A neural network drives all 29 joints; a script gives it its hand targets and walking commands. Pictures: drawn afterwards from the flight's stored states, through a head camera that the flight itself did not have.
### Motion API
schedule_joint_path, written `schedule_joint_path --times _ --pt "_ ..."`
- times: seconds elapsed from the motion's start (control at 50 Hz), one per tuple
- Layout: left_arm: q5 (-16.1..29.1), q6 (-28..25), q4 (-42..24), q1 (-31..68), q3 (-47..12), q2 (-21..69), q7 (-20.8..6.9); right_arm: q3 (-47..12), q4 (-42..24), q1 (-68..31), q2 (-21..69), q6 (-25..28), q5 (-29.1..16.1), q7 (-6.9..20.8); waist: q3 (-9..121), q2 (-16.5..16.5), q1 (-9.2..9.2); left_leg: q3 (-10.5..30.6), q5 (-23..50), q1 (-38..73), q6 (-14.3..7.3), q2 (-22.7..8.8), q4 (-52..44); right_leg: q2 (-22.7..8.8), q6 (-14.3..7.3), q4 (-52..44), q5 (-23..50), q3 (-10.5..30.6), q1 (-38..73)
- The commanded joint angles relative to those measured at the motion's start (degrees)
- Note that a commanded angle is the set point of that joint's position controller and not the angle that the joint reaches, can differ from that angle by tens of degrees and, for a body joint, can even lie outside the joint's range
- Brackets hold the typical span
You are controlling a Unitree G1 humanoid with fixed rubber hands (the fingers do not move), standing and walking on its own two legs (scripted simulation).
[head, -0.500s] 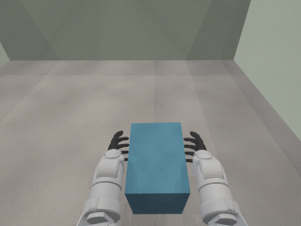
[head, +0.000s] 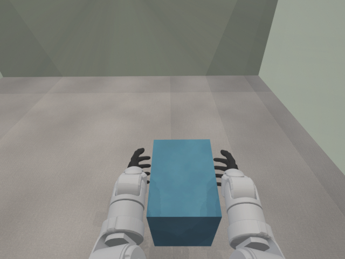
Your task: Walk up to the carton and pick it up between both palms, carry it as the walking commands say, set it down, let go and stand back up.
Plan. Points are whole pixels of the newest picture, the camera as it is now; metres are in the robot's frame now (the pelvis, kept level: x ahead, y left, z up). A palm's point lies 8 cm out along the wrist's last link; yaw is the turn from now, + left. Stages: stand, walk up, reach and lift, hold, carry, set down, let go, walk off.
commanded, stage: reach and lift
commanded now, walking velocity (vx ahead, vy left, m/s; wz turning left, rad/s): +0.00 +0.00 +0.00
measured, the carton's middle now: (182, 192) +0.33 +0.00 -0.01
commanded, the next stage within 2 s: hold in 0.80 s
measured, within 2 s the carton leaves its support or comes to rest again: neither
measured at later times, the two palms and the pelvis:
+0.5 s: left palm (133, 176) +0.32 +0.12 +0.07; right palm (231, 179) +0.31 -0.12 +0.07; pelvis +0.01 +0.00 +0.00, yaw +0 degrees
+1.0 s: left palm (132, 179) +0.31 +0.12 +0.07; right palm (232, 182) +0.30 -0.12 +0.07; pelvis +0.00 +0.00 +0.00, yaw +0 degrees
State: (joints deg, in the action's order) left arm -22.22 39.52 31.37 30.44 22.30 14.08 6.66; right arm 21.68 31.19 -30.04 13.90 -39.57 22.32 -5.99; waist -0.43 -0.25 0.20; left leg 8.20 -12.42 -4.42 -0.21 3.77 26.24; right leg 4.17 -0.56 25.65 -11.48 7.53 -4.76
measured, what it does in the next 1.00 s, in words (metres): stands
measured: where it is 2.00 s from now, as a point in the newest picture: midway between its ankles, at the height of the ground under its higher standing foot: outside the picture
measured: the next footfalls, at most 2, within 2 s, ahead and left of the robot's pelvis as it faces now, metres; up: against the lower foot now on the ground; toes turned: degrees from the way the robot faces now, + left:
right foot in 1.70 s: +0.19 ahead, -0.05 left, +0.00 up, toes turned -9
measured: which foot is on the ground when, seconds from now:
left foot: down 0.00-1.00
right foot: down 0.00-1.00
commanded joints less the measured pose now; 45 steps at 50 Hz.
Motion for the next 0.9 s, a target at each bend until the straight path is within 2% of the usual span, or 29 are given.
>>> schedule_joint_path --times 0.0,0.4,0.58,0.88 --pt "14.7 -1.3 4.8 30.4 -23.6 57.4 -15.2 -23.9 3.4 -33.2 55.6 1.9 -15.3 15.2 12.4 -0.1 -0.21 -2.8 0.6 -2.1 0.4 -0.9 -5.8 -1.3 0.4 -4.2 2.7 -2.4 4.4" --pt "17.5 0.1 -2.1 22.5 -29.7 58.7 -16.2 -29.5 -3.8 -24.5 57.5 0.1 -18.3 15.6 13.5 0.0 0.15 -2.2 6.8 0.3 0.3 -0.6 -6.2 -1.0 0.9 -4.6 8.2 -2.2 5.3" --pt "18.1 0.6 -3.2 21.5 -30.5 58.8 -16.6 -30.6 -4.8 -23.4 58.0 -0.6 -19.0 15.9 12.5 0.3 -0.05 -2.3 5.1 -0.1 0.1 -0.7 -6.3 -1.0 0.8 -4.8 6.3 -2.0 4.8" --pt "17.9 0.6 -1.8 23.5 -29.4 58.5 -16.9 -29.3 -3.0 -25.3 58.4 -0.4 -18.6 15.9 11.4 0.4 -0.27 -2.7 1.0 -1.4 -0.3 -0.8 -6.1 -1.3 0.4 -4.9 1.9 -1.7 3.4"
